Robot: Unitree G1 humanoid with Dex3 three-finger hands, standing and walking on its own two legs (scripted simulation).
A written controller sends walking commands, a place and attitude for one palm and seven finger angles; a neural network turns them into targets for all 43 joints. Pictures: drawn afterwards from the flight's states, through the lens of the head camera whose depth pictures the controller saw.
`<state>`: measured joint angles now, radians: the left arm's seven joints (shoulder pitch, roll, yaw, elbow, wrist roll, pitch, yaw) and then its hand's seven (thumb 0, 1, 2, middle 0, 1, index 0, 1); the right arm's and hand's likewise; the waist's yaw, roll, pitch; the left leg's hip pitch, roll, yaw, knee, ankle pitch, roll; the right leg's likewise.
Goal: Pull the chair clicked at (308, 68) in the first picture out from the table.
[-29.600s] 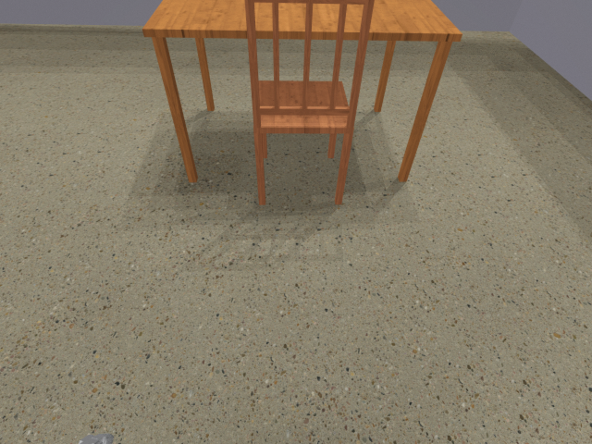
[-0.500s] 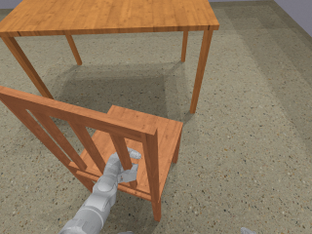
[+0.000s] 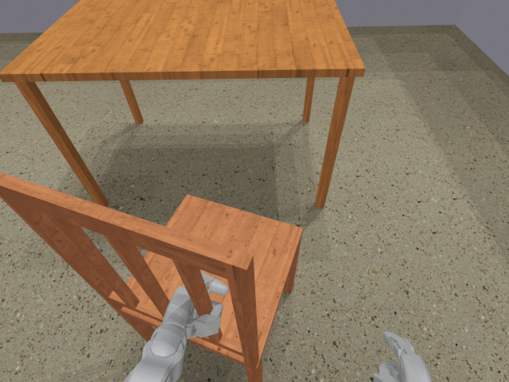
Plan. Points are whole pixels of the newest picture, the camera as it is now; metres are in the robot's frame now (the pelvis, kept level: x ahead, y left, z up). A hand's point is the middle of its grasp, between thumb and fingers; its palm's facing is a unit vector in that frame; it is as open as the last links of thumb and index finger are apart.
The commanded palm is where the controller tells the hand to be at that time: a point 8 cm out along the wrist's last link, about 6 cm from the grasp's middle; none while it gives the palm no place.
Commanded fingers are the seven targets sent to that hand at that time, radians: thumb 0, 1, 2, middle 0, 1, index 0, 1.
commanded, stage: stop walking, hand still on the chair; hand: left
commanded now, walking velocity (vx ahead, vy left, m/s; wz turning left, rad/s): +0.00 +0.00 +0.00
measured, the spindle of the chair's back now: (151, 286) +0.29 +0.21 -0.06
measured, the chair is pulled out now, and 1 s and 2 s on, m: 0.57 0.57 0.57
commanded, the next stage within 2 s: open the thumb and straighten the fingers in 0.22 s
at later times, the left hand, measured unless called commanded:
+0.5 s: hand (211, 315) +0.24 +0.09 -0.07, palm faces -0.12 -0.99 -0.09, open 6.4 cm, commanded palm +0.22 +0.15 -0.05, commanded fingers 0.00 -0.31 0.32 -0.50 -1.45 -0.50 -1.45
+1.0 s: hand (199, 321) +0.24 +0.12 -0.08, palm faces -0.08 -0.99 -0.11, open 16.6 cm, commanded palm +0.23 +0.17 -0.06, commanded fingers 0.00 -0.55 0.20 0.00 0.00 0.00 0.00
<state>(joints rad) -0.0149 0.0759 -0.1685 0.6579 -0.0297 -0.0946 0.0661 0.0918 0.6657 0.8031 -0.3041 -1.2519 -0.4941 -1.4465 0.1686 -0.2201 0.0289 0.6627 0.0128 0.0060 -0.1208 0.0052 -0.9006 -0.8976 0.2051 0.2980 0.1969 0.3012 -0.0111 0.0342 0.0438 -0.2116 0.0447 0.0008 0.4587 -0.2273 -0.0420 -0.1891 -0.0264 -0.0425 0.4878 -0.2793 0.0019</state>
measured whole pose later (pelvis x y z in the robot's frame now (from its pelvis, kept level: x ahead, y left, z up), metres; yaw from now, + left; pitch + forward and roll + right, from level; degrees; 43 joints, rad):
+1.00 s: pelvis +0.02 +0.00 -0.05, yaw +1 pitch +11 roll +0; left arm 0.25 0.15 -0.12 0.11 -0.06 0.19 0.02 -0.01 -0.53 0.21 -0.12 -0.34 -0.12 -0.34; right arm 0.25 -0.23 0.03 0.52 0.03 -0.09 -0.09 0.01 -0.90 -0.90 0.21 0.30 0.20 0.30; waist -0.04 0.04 -0.13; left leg -0.63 0.03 -0.02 0.90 -0.45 -0.03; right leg -0.59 -0.05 -0.05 0.91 -0.50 0.01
